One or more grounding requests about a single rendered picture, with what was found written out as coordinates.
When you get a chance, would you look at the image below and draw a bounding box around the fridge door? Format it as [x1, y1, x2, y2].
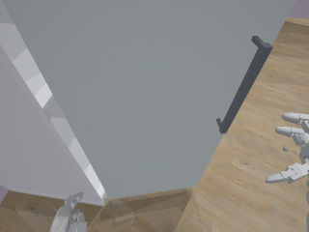
[2, 0, 296, 200]

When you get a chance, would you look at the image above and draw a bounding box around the handle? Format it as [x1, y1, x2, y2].
[216, 36, 273, 134]

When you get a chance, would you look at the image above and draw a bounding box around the robot right hand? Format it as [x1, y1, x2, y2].
[265, 112, 309, 184]

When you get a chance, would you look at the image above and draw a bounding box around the robot left hand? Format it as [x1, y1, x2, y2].
[49, 191, 88, 232]

